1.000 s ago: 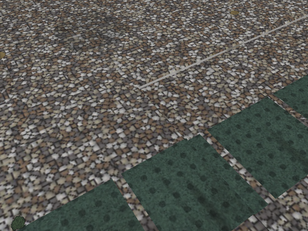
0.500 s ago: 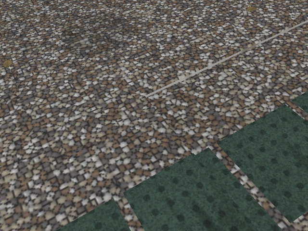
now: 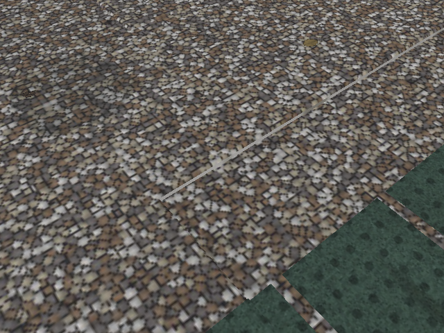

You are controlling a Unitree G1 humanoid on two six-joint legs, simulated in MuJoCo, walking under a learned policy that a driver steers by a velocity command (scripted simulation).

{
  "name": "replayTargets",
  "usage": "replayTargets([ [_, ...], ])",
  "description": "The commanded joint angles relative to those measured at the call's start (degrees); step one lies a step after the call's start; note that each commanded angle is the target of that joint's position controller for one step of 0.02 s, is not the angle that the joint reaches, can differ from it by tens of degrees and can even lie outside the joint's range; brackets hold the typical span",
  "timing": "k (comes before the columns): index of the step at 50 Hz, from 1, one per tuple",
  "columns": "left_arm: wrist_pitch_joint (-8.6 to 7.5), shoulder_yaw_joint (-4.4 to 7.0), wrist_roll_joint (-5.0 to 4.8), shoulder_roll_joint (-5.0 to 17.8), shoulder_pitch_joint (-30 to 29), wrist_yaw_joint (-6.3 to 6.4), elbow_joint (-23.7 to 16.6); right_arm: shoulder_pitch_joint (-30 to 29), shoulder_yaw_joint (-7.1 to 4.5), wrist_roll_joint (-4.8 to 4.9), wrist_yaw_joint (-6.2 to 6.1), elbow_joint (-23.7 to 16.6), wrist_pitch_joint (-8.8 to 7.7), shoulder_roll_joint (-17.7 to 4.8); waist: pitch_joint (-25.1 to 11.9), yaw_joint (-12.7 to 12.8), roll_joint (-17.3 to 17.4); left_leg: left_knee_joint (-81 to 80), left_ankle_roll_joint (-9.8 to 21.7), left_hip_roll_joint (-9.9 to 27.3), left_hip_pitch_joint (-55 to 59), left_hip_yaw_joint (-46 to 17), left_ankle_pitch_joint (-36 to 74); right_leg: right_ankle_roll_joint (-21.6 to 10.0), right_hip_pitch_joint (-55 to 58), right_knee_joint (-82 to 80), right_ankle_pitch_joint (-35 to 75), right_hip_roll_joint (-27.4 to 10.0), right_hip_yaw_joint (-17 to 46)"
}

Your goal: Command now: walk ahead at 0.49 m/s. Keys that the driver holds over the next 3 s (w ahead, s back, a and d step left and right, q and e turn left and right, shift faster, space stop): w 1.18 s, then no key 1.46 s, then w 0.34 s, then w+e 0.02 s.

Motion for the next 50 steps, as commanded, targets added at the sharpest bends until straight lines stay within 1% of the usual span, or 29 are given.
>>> replayTargets([
  [1,-0.82,-0.17,-0.02,1.4,-3.6,-0.55,-3.7,-2.5,-1.65,0.57,-0.83,-3.4,-0.81,-9.6,2.8,0.6,4.4,-7.9,8.4,13.9,-7.5,-6.8,7.2,0.5,5.3,-11.0,9.9,1.7,-2.3],
  [4,-1.15,-0.28,-0.64,1.9,-8.6,-1.46,-5.8,1.4,-1.77,1.21,-0.97,-1.5,-0.16,-10.5,3.1,-1.1,4.5,-5.8,7.9,16.0,-1.8,-7.2,6.9,0.1,5.4,-16.7,10.9,3.1,-2.2],
  [7,-1.42,0.17,-0.72,3.6,-9.6,-2.39,-7.4,2.4,-2.07,1.28,-1.23,-0.4,1.01,-11.0,2.6,0.0,5.3,-1.6,6.5,19.4,5.4,-8.5,9.9,-2.3,4.7,-19.6,4.5,3.7,-1.3],
  [9,-1.67,1.0,-0.74,5.4,-4.6,-2.62,-6.5,1.0,-2.27,1.12,-1.38,-0.6,1.85,-11.7,-0.3,3.5,6.3,5.0,4.9,19.2,7.3,-7.8,20.5,-4.3,11.9,-21.3,0.4,5.7,-3.2],
  [10,-1.7,2.35,-0.68,7.8,3.6,-2.31,-4.0,0.5,-1.82,0.72,-1.37,-0.8,2.25,-10.6,-5.4,7.4,5.4,14.9,3.6,16.2,5.4,-5.6,26.9,-6.0,23.0,-22.1,0.6,7.2,-4.6],
  [11,-1.54,3.69,-0.15,12.0,14.0,-1.85,-1.8,1.4,-0.59,-0.48,-1.47,-2.2,2.3,-8.0,-14.6,10.7,0.0,31.9,1.7,12.6,-3.8,-2.8,17.2,-9.4,39.8,-19.9,2.1,-0.5,3.6],
  [12,-1.15,4.78,0.2,16.9,17.5,-2.06,-0.5,9.1,1.57,-0.24,-0.86,-2.8,1.02,-0.6,-21.6,7.2,-16.0,52.2,-2.4,1.6,-27.9,-1.2,-14.7,-18.9,60.1,-26.1,-10.4,-12.7,30.9],
  [13,-1.16,3.13,-0.16,10.5,17.9,-2.31,-0.9,7.0,0.51,0.95,-0.56,-1.7,-0.2,-6.1,-22.4,9.1,-11.6,60.2,-1.8,2.9,-35.0,-9.3,-24.2,-18.8,60.9,-32.0,-17.9,-13.1,39.0],
  [14,-1.35,2.22,-0.08,8.0,13.3,-2.19,-1.7,1.4,-0.57,2.49,-0.35,-3.2,-0.97,-10.1,-13.6,8.9,-7.4,61.8,-0.7,6.0,-38.9,-9.4,-19.9,-16.0,54.2,-32.7,-15.8,-11.4,30.5],
  [15,-1.41,1.88,0.27,7.1,9.2,-2.08,-2.6,-2.2,-0.44,2.39,-0.66,-4.0,-1.24,-9.6,-9.1,7.5,-2.8,60.1,-0.6,9.0,-37.8,-7.7,-14.6,-14.8,46.8,-33.3,-8.8,-9.3,23.4],
  [16,-1.48,1.52,0.56,5.8,6.4,-2.22,-2.9,-4.1,-0.61,1.35,-0.91,-4.2,-1.13,-9.0,-5.5,6.1,-0.6,56.5,-0.9,10.9,-36.1,-7.1,-11.2,-14.2,40.2,-34.8,-1.9,-7.2,18.3],
  [18,-1.96,1.13,0.98,4.4,4.6,-2.42,-2.8,-2.7,-0.63,0.81,-0.95,-3.8,0.05,-7.2,-4.5,3.4,-1.7,52.0,-1.4,12.8,-30.3,-7.4,-7.2,-13.6,34.0,-38.1,3.0,-4.7,12.9],
  [21,-2.58,1.58,0.36,5.8,5.8,-2.24,-1.4,-4.1,-0.29,0.29,-1.22,-4.4,1.5,-5.3,-2.3,2.6,-0.8,46.2,-2.9,13.4,-31.5,-6.7,-3.5,-14.7,31.3,-41.5,6.7,-4.2,8.5],
  [24,-2.07,1.89,0.09,6.8,7.9,-1.43,0.1,-10.0,-0.17,-0.13,-1.15,-6.3,1.37,-5.0,-0.1,3.8,-0.1,36.0,-4.3,13.5,-34.9,-6.4,5.3,-14.1,32.1,-43.3,6.2,-3.1,5.1],
  [28,-1.56,2.1,-0.43,7.7,10.8,-0.78,2.1,-17.3,0.4,0.2,-0.38,-8.1,0.51,-4.0,1.7,6.3,-0.5,23.2,-4.3,11.3,-31.7,-4.1,14.9,-12.4,32.4,-44.0,4.4,-1.3,0.8],
  [33,-0.26,2.46,-0.87,8.3,14.3,-0.5,5.2,-24.1,0.56,0.75,1.02,-10.9,-0.42,-4.9,3.3,7.6,-0.5,16.3,-2.5,9.8,-32.8,-4.1,11.5,-12.0,40.8,-40.3,6.8,-4.7,1.2],
  [35,0.34,2.78,-0.96,9.0,13.8,-0.21,5.7,-23.2,0.19,0.82,1.57,-11.1,-0.8,-6.2,2.3,6.2,-1.2,14.8,-1.0,9.0,-30.6,-3.8,7.5,-11.1,44.0,-37.2,12.3,-6.1,1.6],
  [36,0.62,2.91,-0.89,9.4,12.9,-0.09,5.5,-20.6,-0.29,0.85,1.64,-10.5,-0.92,-7.2,0.5,4.5,-2.0,14.3,-0.1,7.8,-26.3,-2.6,5.7,-10.4,44.7,-34.1,19.5,-5.9,1.2],
  [37,0.96,2.82,-0.83,9.4,11.6,-0.01,5.3,-15.0,-1.22,0.76,1.44,-8.8,-0.94,-8.7,-3.0,1.2,-2.1,13.1,1.2,6.0,-17.9,-0.8,5.6,-9.3,43.7,-27.5,28.1,-4.2,-0.5],
  [38,1.15,2.11,-0.3,7.8,11.7,0.09,4.8,-5.6,-2.69,0.49,0.91,-5.9,-0.83,-11.7,-9.4,-2.4,-0.9,14.4,3.4,7.0,-3.9,-1.9,6.7,-7.6,38.5,-16.5,27.8,-1.2,-2.4],
  [39,0.46,0.62,0.46,3.9,15.4,-0.19,3.0,2.3,-3.95,-0.54,0.43,-4.6,-0.61,-16.6,-18.1,-2.8,7.4,15.7,10.3,19.8,17.9,-19.7,4.1,-4.2,19.9,3.0,10.6,4.5,-5.2],
  [40,-0.73,-0.6,0.48,0.3,18.0,-0.48,3.4,5.1,-3.83,0.2,0.64,-3.5,-0.17,-16.0,-22.9,-2.2,17.3,7.9,15.5,26.8,28.2,-40.6,-6.8,-2.2,4.0,16.3,-28.2,12.6,-0.7],
  [41,-1.74,0.9,-1.29,6.4,13.1,-0.72,2.6,3.2,-2.35,0.96,0.69,-3.6,-0.23,-11.4,-17.3,-3.3,13.2,4.8,12.8,25.1,24.7,-38.6,-12.7,-3.4,-2.3,21.0,-28.9,9.5,4.3],
  [42,-2.3,1.35,-2.36,7.9,9.4,-0.78,1.4,-1.3,-1.91,0.83,0.57,-4.5,-0.27,-10.0,-10.3,-2.0,11.2,3.3,10.7,23.5,17.2,-31.2,-9.9,-4.1,-4.3,20.3,-23.7,6.5,2.5],
  [43,-2.37,1.44,-1.81,7.8,7.4,-0.45,1.2,-4.9,-1.59,0.36,0.54,-5.2,-0.31,-8.8,-6.4,-0.6,7.6,1.8,9.8,21.8,9.7,-26.1,-4.7,-3.9,-2.6,18.1,-19.0,4.0,1.1],
  [44,-2.0,1.77,-0.99,7.3,7.0,-0.25,1.2,-7.1,-1.18,-0.17,0.64,-5.6,-0.44,-7.4,-3.9,1.1,6.7,0.1,9.2,20.2,3.4,-22.2,0.5,-3.4,0.4,15.2,-15.8,2.2,1.1],
  [45,-1.4,1.76,-0.74,6.1,8.2,-0.25,1.6,-8.3,-0.93,-0.69,0.76,-5.7,-0.59,-6.6,-3.9,2.8,7.2,-1.6,9.1,18.9,-0.5,-19.4,2.8,-3.0,4.3,12.8,-13.5,1.1,1.4],
  [47,-0.36,1.55,-0.43,3.9,9.2,-0.24,1.9,-8.3,-1.24,-0.55,0.86,-5.1,-1.16,-7.5,-3.2,3.9,7.2,-4.4,10.2,17.9,-4.7,-15.5,7.3,-1.8,6.9,9.6,-10.2,0.8,0.7],
  [50,-0.07,1.74,-0.02,3.7,4.4,-0.11,0.1,-5.8,-1.68,-0.12,-0.22,-3.1,-1.3,-9.0,-0.8,3.5,5.7,-5.9,10.1,17.1,-5.0,-11.2,11.5,0.0,3.3,0.9,-0.6,0.4,1.0],
])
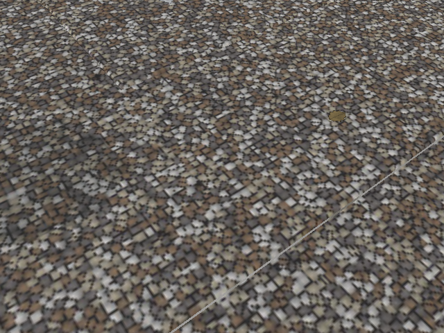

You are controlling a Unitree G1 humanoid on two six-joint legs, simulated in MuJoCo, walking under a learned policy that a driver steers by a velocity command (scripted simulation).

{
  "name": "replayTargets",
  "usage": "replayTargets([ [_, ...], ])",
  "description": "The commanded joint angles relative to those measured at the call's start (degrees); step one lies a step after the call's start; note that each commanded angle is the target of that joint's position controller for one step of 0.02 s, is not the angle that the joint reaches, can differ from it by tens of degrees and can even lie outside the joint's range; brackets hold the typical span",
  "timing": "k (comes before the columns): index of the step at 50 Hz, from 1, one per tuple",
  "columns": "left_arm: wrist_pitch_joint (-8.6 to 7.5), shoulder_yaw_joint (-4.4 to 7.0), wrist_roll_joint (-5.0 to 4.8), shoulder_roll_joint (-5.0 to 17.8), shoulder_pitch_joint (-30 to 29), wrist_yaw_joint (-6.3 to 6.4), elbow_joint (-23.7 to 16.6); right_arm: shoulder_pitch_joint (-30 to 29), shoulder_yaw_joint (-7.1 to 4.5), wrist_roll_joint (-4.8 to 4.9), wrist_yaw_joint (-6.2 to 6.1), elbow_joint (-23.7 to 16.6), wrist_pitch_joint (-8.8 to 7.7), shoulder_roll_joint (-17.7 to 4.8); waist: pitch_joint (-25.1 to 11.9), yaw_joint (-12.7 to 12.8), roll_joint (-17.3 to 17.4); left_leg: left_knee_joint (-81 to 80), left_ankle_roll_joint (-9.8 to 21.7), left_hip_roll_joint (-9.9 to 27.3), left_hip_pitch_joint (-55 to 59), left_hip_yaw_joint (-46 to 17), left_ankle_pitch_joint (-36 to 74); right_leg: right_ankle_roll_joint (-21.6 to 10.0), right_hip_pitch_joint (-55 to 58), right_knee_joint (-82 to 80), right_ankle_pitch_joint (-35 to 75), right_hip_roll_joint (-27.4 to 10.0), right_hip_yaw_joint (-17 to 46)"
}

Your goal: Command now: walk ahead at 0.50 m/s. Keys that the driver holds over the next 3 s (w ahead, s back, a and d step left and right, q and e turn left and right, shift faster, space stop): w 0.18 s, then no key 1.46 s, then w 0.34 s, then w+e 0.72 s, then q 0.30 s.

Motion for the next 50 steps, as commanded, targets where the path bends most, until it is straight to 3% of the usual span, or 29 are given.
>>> replayTargets([
  [1,-0.25,0.82,0.41,2.7,0.1,0.08,-3.1,-1.6,-1.82,0.37,-1.1,-2.3,-0.91,-8.9,-0.6,1.8,5.8,-10.2,9.4,14.9,1.1,-10.4,10.5,1.4,-2.8,-7.9,10.7,-1.8,1.4],
  [4,-0.74,0.27,0.29,1.4,-5.4,-0.58,-4.5,0.5,-1.86,0.89,-1.78,-1.1,-0.67,-9.6,0.6,-0.1,5.7,-10.1,7.8,13.3,0.9,-7.3,8.2,1.1,-0.6,-18.3,20.1,-0.4,0.2],
  [9,-1.04,-0.17,-0.23,1.8,-12.4,-2.19,-7.1,5.3,-2.13,1.34,-2.45,1.7,0.36,-10.0,2.8,-2.4,4.8,-5.3,7.0,16.6,8.2,-8.0,5.4,-0.1,-3.6,-25.7,21.3,0.0,1.6],
  [11,-1.34,-0.26,0.3,2.1,-13.5,-2.93,-7.8,5.5,-2.21,1.05,-2.91,2.0,1.3,-9.9,3.1,-2.3,4.7,-0.2,5.8,16.8,10.0,-7.9,11.9,-1.1,-2.6,-28.2,19.5,1.0,1.3],
  [13,-1.52,-0.02,0.59,2.9,-11.2,-3.26,-7.1,5.6,-2.38,0.77,-3.19,2.2,2.18,-10.4,1.1,-1.2,5.7,5.5,4.3,16.8,11.3,-8.5,20.1,-2.1,2.1,-28.8,16.4,2.5,0.4],
  [14,-1.65,0.45,0.84,3.9,-7.4,-3.18,-5.9,4.7,-2.45,0.78,-3.13,2.0,2.54,-10.8,-1.1,0.7,5.7,10.5,3.4,15.7,11.3,-8.2,25.7,-3.0,7.1,-30.0,15.8,3.8,-0.8],
  [15,-1.99,1.26,1.2,5.4,-0.7,-2.98,-3.4,3.8,-2.15,0.76,-2.9,1.7,2.81,-10.3,-5.1,4.0,3.8,19.5,1.6,12.5,10.2,-6.5,28.2,-4.3,16.3,-33.2,22.1,5.1,-3.0],
  [16,-2.17,2.04,1.95,8.7,5.9,-2.62,-1.5,4.6,-1.15,-0.25,-2.65,0.8,2.52,-7.6,-11.8,5.7,-0.1,33.1,-1.0,8.2,0.4,-4.2,15.4,-6.3,32.3,-27.5,45.7,-0.5,0.3],
  [17,-1.64,1.56,2.91,10.5,8.5,-2.33,-1.2,13.5,0.81,-1.3,-1.95,2.3,1.62,-1.3,-19.8,3.0,-14.3,54.5,-5.4,-0.3,-20.4,-2.8,-31.6,-15.5,54.4,-19.1,76.2,-15.4,16.0],
  [18,-0.91,0.91,1.74,7.7,12.9,-2.7,-0.5,17.6,0.55,0.88,-1.61,4.1,0.84,-4.2,-28.7,5.4,-11.0,61.2,-6.0,-0.4,-23.5,-12.9,-36.9,-20.0,58.4,-20.0,73.6,-18.5,23.0],
  [19,-0.14,1.09,0.61,7.4,10.0,-2.62,-0.5,13.1,-0.43,2.51,-1.66,3.0,0.82,-7.7,-24.9,5.3,-7.0,62.3,-6.2,2.7,-25.8,-12.7,-33.6,-19.8,52.5,-23.6,59.5,-16.9,20.8],
  [20,0.28,0.48,0.39,5.8,3.7,-2.19,-1.7,6.5,-0.61,2.51,-2.24,1.3,1.41,-8.4,-16.9,4.2,-1.8,59.4,-6.8,5.6,-26.9,-9.3,-28.5,-17.4,42.9,-27.4,49.0,-13.9,17.5],
  [21,0.41,-0.49,0.86,3.5,-1.0,-1.91,-2.6,2.7,-0.85,1.85,-2.93,0.7,2.44,-7.9,-11.2,2.8,1.1,56.0,-7.3,7.7,-25.9,-8.0,-24.8,-15.9,33.7,-30.5,43.0,-12.1,15.2],
  [22,0.39,-1.02,1.62,2.4,-4.1,-1.78,-2.8,2.6,-0.84,1.17,-3.44,0.5,3.77,-7.0,-8.9,0.6,0.4,51.6,-7.4,9.4,-20.8,-8.1,-22.1,-14.7,25.8,-32.8,40.6,-10.7,12.8],
  [24,0.14,-0.86,3.0,2.9,-5.8,-1.92,-2.0,4.4,-0.22,0.11,-4.03,0.8,5.44,-4.0,-8.5,-1.2,-2.9,45.0,-7.5,9.5,-12.6,-6.8,-19.4,-13.9,17.7,-35.6,41.9,-8.6,8.7],
  [27,-0.23,-0.67,2.72,3.5,-6.2,-1.31,-0.6,4.3,-0.34,-0.17,-4.53,1.0,5.93,-4.0,-11.0,-1.8,-3.2,36.2,-7.0,9.6,-8.0,-6.7,-13.2,-13.1,17.5,-36.4,42.6,-7.3,5.1],
  [29,0.46,-0.78,2.19,3.4,-6.5,-0.95,0.3,3.0,-0.57,-0.2,-4.46,1.1,6.51,-4.4,-10.5,-1.4,-3.8,31.3,-6.8,9.3,-5.2,-5.8,-10.1,-12.1,16.7,-37.5,33.6,-6.5,4.2],
  [31,1.26,-0.71,1.92,3.7,-6.3,-0.58,1.0,-0.5,-0.69,0.19,-4.51,0.9,6.79,-4.1,-6.9,0.0,-3.1,24.7,-7.0,8.6,-4.0,-5.3,-7.0,-11.3,14.9,-39.4,17.7,-4.6,3.9],
  [33,1.95,-1.06,1.37,2.5,-6.3,-0.48,1.9,-0.7,-0.73,-0.14,-4.41,1.4,6.7,-3.5,-4.2,-0.7,-2.8,15.3,-6.4,7.7,-0.1,-4.1,-1.9,-9.4,13.2,-39.2,3.6,-3.1,4.3],
  [34,2.44,-1.72,1.34,-0.1,-2.7,-0.43,2.5,-2.8,-1.45,-0.62,-4.42,2.0,6.56,-6.2,-2.1,1.4,2.9,12.6,-5.7,7.7,-0.9,-5.3,-0.4,-6.0,12.7,-41.3,-5.0,0.1,3.0],
  [35,2.82,-1.89,1.39,-0.1,-2.0,-0.31,3.1,-5.1,-1.85,-0.58,-4.44,2.5,6.19,-6.0,0.3,1.7,5.6,10.0,-5.0,7.3,-3.5,-6.0,-0.7,-3.4,15.1,-40.9,-9.9,1.9,1.4],
  [38,3.3,-1.63,1.31,1.0,-0.9,0.18,4.7,-7.4,-1.67,-0.61,-4.36,4.1,4.88,-3.2,0.6,1.6,5.6,8.2,-4.6,7.3,-4.3,-6.9,2.6,-1.6,20.4,-38.8,-3.2,2.6,0.2],
  [42,3.78,-1.56,1.29,0.9,0.1,-0.21,6.7,-6.8,-1.69,0.02,-4.64,6.9,3.91,-2.2,-1.0,1.0,3.6,9.4,-4.1,6.6,-5.1,-6.3,3.1,-1.7,24.8,-36.1,12.5,2.1,-0.5],
  [50,4.09,-1.92,1.25,0.7,1.3,-0.48,10.1,-7.3,-1.67,0.41,-5.28,10.0,4.59,-1.5,-3.8,1.1,-0.3,11.8,-4.6,6.4,-7.3,-6.0,-2.7,-1.4,30.7,-33.9,32.7,-0.2,1.3],
])
Over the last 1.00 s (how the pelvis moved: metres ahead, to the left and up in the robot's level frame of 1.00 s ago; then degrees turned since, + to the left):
0.56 -0.01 0.00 0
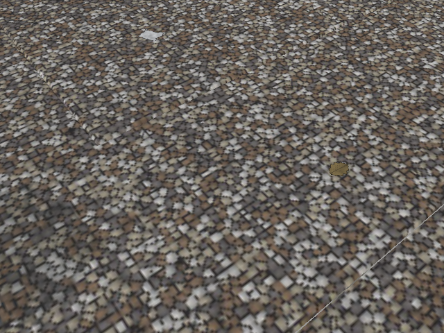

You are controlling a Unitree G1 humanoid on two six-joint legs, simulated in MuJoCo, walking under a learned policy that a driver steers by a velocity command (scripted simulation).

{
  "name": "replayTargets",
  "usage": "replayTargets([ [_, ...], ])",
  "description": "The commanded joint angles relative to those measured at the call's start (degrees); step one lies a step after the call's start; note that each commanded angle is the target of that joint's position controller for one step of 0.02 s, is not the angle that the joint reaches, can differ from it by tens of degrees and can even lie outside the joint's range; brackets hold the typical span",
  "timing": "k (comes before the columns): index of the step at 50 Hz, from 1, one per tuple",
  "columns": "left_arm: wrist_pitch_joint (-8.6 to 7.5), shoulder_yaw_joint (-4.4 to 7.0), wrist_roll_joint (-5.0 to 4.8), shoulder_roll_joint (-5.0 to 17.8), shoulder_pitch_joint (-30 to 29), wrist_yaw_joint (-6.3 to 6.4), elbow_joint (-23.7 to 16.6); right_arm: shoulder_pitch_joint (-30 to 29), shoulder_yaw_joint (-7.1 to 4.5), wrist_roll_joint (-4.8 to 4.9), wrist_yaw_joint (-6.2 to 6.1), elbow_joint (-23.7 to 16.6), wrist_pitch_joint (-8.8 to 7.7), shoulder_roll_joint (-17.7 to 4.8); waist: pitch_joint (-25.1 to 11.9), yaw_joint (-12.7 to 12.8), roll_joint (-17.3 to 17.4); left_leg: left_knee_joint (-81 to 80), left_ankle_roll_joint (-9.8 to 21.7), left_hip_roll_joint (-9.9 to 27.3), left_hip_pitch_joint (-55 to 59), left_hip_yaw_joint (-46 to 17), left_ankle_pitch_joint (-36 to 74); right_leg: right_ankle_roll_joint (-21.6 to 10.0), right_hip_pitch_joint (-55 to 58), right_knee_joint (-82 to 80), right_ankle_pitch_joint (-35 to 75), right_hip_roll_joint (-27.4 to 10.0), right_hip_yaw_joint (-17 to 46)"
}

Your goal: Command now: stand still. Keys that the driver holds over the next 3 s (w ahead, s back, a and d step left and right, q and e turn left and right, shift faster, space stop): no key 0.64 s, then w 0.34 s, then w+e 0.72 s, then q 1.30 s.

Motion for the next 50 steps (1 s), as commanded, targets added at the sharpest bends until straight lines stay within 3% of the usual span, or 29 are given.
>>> replayTargets([
  [1,-0.34,0.73,-0.03,5.1,2.0,0.26,-0.3,0.0,-0.92,0.13,-0.36,-0.9,0.04,-5.9,-4.3,0.4,-1.0,-3.7,-4.0,1.1,-3.6,-1.4,-0.5,1.3,7.1,-0.1,31.8,-7.0,4.6],
  [8,-0.16,0.96,-0.1,5.2,3.0,1.26,1.6,-0.1,-0.94,0.3,-0.7,0.0,1.12,-5.4,-2.9,0.6,-1.3,-3.1,-5.6,1.6,-4.2,-1.4,-4.5,2.5,5.5,-2.1,23.3,-7.4,7.0],
  [18,0.01,1.36,-0.03,4.3,4.7,1.92,2.5,0.2,-1.32,0.32,-1.01,1.1,0.76,-5.5,0.1,1.0,0.0,-5.2,-5.6,1.8,-4.5,-1.5,-3.2,3.0,2.9,-5.8,7.4,-6.3,8.1],
  [32,0.08,1.44,-0.09,3.5,8.0,1.91,2.9,2.1,-1.35,0.49,-1.17,1.8,0.17,-5.2,0.0,1.2,-0.4,-5.9,-5.5,1.8,-5.4,-1.6,-2.5,3.0,4.2,-6.0,7.5,-5.8,8.2],
  [34,0.14,1.47,-0.22,3.5,9.2,2.16,3.1,2.5,-1.27,0.55,-1.26,2.2,0.38,-4.8,-0.8,1.9,-1.0,-4.2,-5.4,0.9,-5.8,-0.3,-5.7,1.9,4.3,-9.1,-8.7,-5.9,10.0],
  [35,0.1,2.04,-0.47,5.2,9.7,2.32,2.9,1.6,-1.39,0.6,-1.33,1.7,0.38,-5.2,0.4,2.7,-2.4,-0.3,-5.5,0.2,-8.0,1.0,-8.9,0.0,3.7,-11.4,-18.4,-7.3,12.8],
  [37,-0.64,3.74,-0.66,9.6,12.3,2.42,2.9,0.3,-1.74,0.8,-1.12,-0.1,-0.3,-6.7,2.0,4.0,-5.7,12.5,-5.4,1.3,-15.7,0.8,-13.9,-6.5,5.0,-14.9,-27.2,-13.7,21.8],
  [39,-1.83,4.15,-0.72,8.5,13.7,2.52,2.6,-0.1,-2.06,1.34,-0.21,-0.9,-1.48,-7.1,2.9,4.0,-4.6,21.4,-4.2,3.6,-23.3,-0.1,-14.2,-9.9,7.3,-16.2,-27.3,-17.0,25.1],
  [43,-2.84,3.94,-1.03,6.0,13.3,2.66,1.0,-1.1,-2.18,1.41,1.16,-2.0,-3.71,-5.8,3.1,3.4,-3.0,22.2,-2.8,5.7,-27.6,0.0,-9.7,-9.6,7.3,-16.0,-21.3,-15.7,21.0],
  [47,-2.8,4.56,-1.38,8.2,12.0,2.57,-1.1,-1.8,-1.12,1.34,2.01,-3.3,-4.3,-4.7,2.8,2.6,-4.3,11.1,-2.8,3.8,-17.5,2.9,-6.0,-9.2,-1.2,-15.0,-16.7,-12.9,14.2],
  [50,-2.73,5.0,-2.67,9.3,10.9,2.09,-2.2,0.7,-0.77,1.47,2.54,-3.6,-4.08,-5.7,3.2,0.4,-4.1,3.3,-1.9,2.2,-6.9,4.8,-4.0,-8.8,-8.6,-12.1,-20.4,-13.0,13.3],
])
Over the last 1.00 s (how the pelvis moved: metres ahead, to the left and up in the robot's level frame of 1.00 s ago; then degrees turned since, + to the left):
0.30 -0.08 -0.02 -1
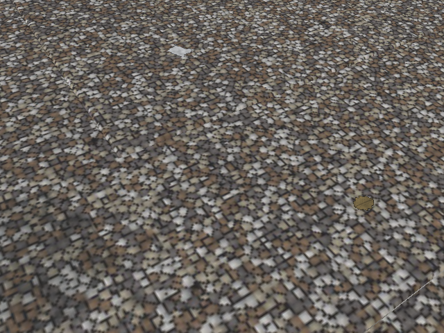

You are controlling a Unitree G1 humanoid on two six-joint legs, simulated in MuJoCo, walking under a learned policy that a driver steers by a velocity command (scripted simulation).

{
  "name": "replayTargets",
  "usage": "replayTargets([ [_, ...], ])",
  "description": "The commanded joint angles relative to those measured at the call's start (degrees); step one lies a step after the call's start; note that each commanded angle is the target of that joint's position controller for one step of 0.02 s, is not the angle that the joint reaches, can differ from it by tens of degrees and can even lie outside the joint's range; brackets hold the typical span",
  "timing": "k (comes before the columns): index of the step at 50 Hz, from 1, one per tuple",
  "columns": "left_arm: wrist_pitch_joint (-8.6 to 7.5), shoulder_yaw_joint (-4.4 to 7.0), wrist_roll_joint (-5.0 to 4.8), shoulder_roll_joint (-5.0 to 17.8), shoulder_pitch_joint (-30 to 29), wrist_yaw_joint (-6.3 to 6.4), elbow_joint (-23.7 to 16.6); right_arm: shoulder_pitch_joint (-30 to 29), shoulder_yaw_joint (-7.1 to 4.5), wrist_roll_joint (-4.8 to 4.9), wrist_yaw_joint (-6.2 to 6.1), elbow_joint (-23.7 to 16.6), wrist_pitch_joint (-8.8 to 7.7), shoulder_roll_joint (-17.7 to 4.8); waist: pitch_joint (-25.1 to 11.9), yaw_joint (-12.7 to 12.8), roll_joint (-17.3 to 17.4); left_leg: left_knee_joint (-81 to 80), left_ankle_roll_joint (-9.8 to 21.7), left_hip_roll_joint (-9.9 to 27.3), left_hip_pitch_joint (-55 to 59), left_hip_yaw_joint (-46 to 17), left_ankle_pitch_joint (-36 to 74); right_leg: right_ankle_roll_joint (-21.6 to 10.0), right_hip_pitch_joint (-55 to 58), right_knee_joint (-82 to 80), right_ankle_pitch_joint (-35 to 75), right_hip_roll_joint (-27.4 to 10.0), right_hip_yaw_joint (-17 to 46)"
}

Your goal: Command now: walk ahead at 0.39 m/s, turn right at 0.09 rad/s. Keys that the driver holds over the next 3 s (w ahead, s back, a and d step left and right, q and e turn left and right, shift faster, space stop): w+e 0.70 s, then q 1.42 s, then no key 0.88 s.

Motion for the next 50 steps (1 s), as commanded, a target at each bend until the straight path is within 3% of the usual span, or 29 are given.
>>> replayTargets([
  [1,-0.38,1.45,-1.2,8.3,-2.8,-0.22,-3.9,2.7,-0.27,0.08,0.47,-1.6,-0.6,-4.0,7.8,-5.0,-4.0,-7.4,0.7,-2.0,10.9,2.2,3.3,-8.8,-16.2,-5.1,-19.0,-13.8,12.5],
  [2,-0.17,1.01,-1.17,6.6,-2.5,-0.26,-4.2,7.1,-0.87,0.12,0.37,-0.1,-0.7,-5.2,7.2,-6.8,-1.4,-9.3,0.7,-3.4,16.0,3.1,2.3,-7.9,-18.2,-1.5,-19.1,-11.7,11.6],
  [3,-0.23,0.12,-0.92,3.9,-2.6,-0.39,-5.0,12.8,-1.96,0.3,-0.02,1.4,-0.91,-7.7,4.8,-9.0,3.9,-12.7,2.3,-1.2,25.7,-0.6,0.5,-5.6,-23.1,7.4,-13.5,-8.3,9.0],
  [4,-0.56,-0.86,-0.16,0.8,-5.0,-0.93,-6.6,22.9,-3.4,-0.41,-0.21,3.7,-1.05,-11.8,-0.9,-12.7,13.8,-19.6,5.6,9.8,36.8,-14.4,-3.1,-2.1,-29.7,29.0,-9.7,-2.3,1.8],
  [5,-1.29,-0.85,-0.69,-0.8,-4.7,-1.07,-8.2,28.5,-3.41,-1.9,0.4,4.9,-1.42,-13.9,-5.0,-11.8,19.2,-26.8,11.2,20.0,43.1,-35.4,-11.2,-1.1,-41.3,45.6,-18.3,3.4,4.2],
  [6,-1.58,0.18,-1.89,3.3,-8.2,-0.91,-9.1,23.1,-1.95,-2.56,0.77,3.6,-2.37,-9.8,0.3,-9.8,11.5,-31.2,11.4,21.0,35.5,-39.7,-21.2,-2.3,-45.7,53.8,-16.2,0.7,9.1],
  [7,-1.58,0.37,-2.53,4.1,-9.3,-0.98,-10.0,15.9,-1.09,-1.93,0.96,1.4,-2.9,-7.7,5.1,-6.6,11.6,-31.1,9.9,20.5,29.9,-34.4,-20.0,-3.2,-47.8,55.5,-10.7,-2.2,9.5],
  [8,-1.32,0.39,-1.94,3.7,-9.0,-1.08,-9.2,10.0,-0.25,-1.3,0.95,-0.5,-2.88,-5.2,7.4,-4.5,8.9,-31.5,7.7,16.7,25.8,-25.4,-14.4,-2.4,-45.5,53.0,-4.9,-4.9,9.0],
  [9,-0.99,0.95,-1.35,4.1,-8.5,-1.05,-8.5,7.9,0.09,-1.31,0.77,-1.2,-2.69,-4.0,7.9,-3.5,9.9,-32.0,5.2,12.7,23.2,-16.7,-8.3,-1.6,-41.8,49.1,-1.0,-5.9,7.5],
  [11,0.01,1.59,-0.86,3.5,-8.6,-1.74,-7.3,10.9,0.3,-2.55,0.17,-0.2,-2.42,-2.7,6.4,-3.3,9.1,-32.3,3.7,8.8,21.5,-7.1,-0.7,0.0,-36.8,49.0,4.6,-5.5,4.0],
  [14,1.31,1.66,-0.79,1.4,-13.3,-2.61,-8.7,15.1,0.42,-3.05,-1.07,0.1,-2.39,-3.4,7.6,-3.6,6.6,-33.4,5.3,9.4,21.7,-2.3,3.9,1.4,-39.3,47.1,9.1,-5.5,3.6],
  [17,1.82,1.34,-0.46,0.9,-19.6,-3.21,-11.3,15.8,0.47,-3.5,-1.96,-1.4,-1.99,-4.2,9.1,-3.9,6.4,-33.9,5.9,10.0,23.0,1.6,7.0,2.3,-41.2,41.0,13.5,-5.4,2.6],
  [23,1.18,-0.3,-0.52,-0.4,-32.1,-5.71,-16.7,19.5,-0.15,-2.4,-2.49,-3.5,-0.74,-6.5,13.4,-6.1,5.5,-33.9,6.2,11.7,29.2,8.7,14.5,0.1,-39.2,27.4,12.1,-5.5,-3.9],
  [24,1.02,-0.54,-0.48,-0.6,-33.1,-6.12,-17.6,19.3,-0.51,-2.05,-2.37,-4.1,-0.3,-7.8,13.5,-5.8,6.0,-32.9,6.4,12.1,29.8,9.8,22.1,-1.0,-36.9,25.5,7.1,-4.3,-6.6],
  [26,0.83,0.26,-0.48,1.1,-31.6,-6.66,-18.6,19.4,-1.12,-1.52,-2.29,-5.0,0.39,-9.9,10.1,-3.1,8.3,-24.3,6.4,11.9,33.0,12.2,47.3,-3.2,-29.4,23.5,0.6,-1.0,-10.3],
  [27,0.72,1.34,-0.8,3.3,-25.4,-6.58,-17.7,18.9,-1.32,-1.57,-2.11,-5.5,0.84,-10.8,6.1,0.2,10.2,-15.1,6.9,11.7,32.3,13.2,60.7,-4.5,-21.2,25.0,-4.0,2.5,-13.1],
  [28,0.92,3.13,-1.25,7.0,-14.7,-6.25,-15.9,16.0,-1.48,-1.26,-1.6,-6.6,0.87,-12.2,0.1,6.0,11.3,-2.9,6.1,11.3,27.9,13.3,63.4,-6.6,-6.6,20.8,-0.8,3.6,-11.3],
  [29,1.73,5.52,-1.38,11.9,-3.8,-5.17,-13.4,16.7,-0.81,-1.33,-0.99,-8.5,0.05,-10.0,-6.2,9.0,7.0,13.8,1.9,7.7,7.0,13.2,50.8,-10.9,17.5,19.7,-3.9,1.0,-1.5],
  [30,1.89,6.52,-1.96,15.6,-2.0,-3.85,-13.3,15.2,0.96,-1.32,0.3,-10.9,-2.0,-5.1,-11.4,7.3,-7.4,39.0,-1.5,-3.5,-11.7,9.9,-3.0,-19.5,29.8,9.3,-19.2,-15.4,30.6],
  [31,0.8,4.51,-0.26,12.4,-1.9,-3.66,-13.0,11.0,0.72,0.88,1.53,-13.5,-4.66,-6.1,-16.5,6.5,-3.5,45.5,1.0,-4.1,-15.7,-6.2,-9.1,-19.5,29.4,1.1,-19.3,-18.1,43.6],
  [32,-0.51,3.67,0.77,10.7,-4.0,-3.76,-12.8,3.5,0.05,2.26,1.52,-16.5,-5.56,-8.2,-9.2,6.2,-2.0,44.3,2.3,-2.1,-17.2,-7.1,-6.8,-16.8,21.3,-1.3,-10.7,-17.7,37.8],
  [33,-1.87,2.98,0.67,8.9,-8.5,-4.13,-13.1,0.9,0.13,1.44,0.81,-18.1,-5.89,-7.2,-2.7,2.6,1.8,38.8,2.8,-0.3,-16.4,-7.3,-4.4,-15.0,11.7,-2.1,-3.6,-14.9,32.1],
  [34,-2.76,2.01,0.57,6.2,-12.6,-4.2,-13.7,1.4,-0.27,0.24,0.17,-18.0,-5.51,-7.1,-1.2,-0.5,2.5,34.4,2.9,1.7,-12.9,-8.0,-3.0,-13.5,5.3,-2.1,1.2,-12.4,26.5],
  [36,-3.36,1.07,0.6,4.3,-17.6,-4.03,-15.6,6.6,-0.65,0.12,0.01,-17.3,-3.83,-7.1,1.1,-5.0,0.6,29.0,1.8,3.5,-7.8,-7.5,-1.5,-13.1,-3.3,-3.7,7.9,-10.3,20.5],
  [38,-3.85,0.96,0.63,5.1,-16.7,-3.28,-15.1,7.6,-0.61,-1.02,-0.06,-16.7,-2.22,-6.8,2.5,-5.8,0.1,24.8,-0.2,4.0,-6.0,-5.3,0.2,-13.0,-7.9,-4.0,24.0,-10.6,14.5],
  [40,-3.93,0.89,1.09,5.9,-13.7,-2.38,-13.3,3.7,-0.08,-1.86,-0.26,-18.0,-1.54,-5.9,4.2,-4.6,-1.4,18.3,-2.1,3.5,-6.5,-3.4,5.7,-12.1,-11.0,-4.1,34.3,-9.3,8.4],
  [44,-3.21,0.61,1.56,7.0,-10.8,-1.71,-11.8,-4.8,1.33,-1.53,0.81,-19.6,-1.26,-4.2,3.7,-0.7,-2.5,-1.8,-1.1,0.6,-1.6,-0.6,22.0,-8.6,-10.1,-3.5,31.1,-6.4,1.3],
  [47,-3.03,0.78,1.66,8.7,-11.5,-1.53,-11.2,-6.0,0.98,-0.77,1.92,-20.1,-1.09,-7.0,2.1,-0.4,-3.6,-7.1,0.3,-0.4,-0.3,-2.5,23.7,-8.2,-3.4,-1.6,28.4,-10.4,2.1],
  [50,-1.74,1.27,0.81,10.0,-14.6,-0.3,-11.7,-3.2,-0.7,-1.38,3.18,-20.5,-1.09,-11.5,0.4,-3.7,-3.6,-10.5,2.7,-2.5,1.4,-2.4,16.2,-5.3,2.7,7.6,31.0,-11.9,1.7],
])
Over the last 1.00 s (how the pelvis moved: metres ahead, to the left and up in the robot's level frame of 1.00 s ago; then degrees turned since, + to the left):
0.06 0.04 0.00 0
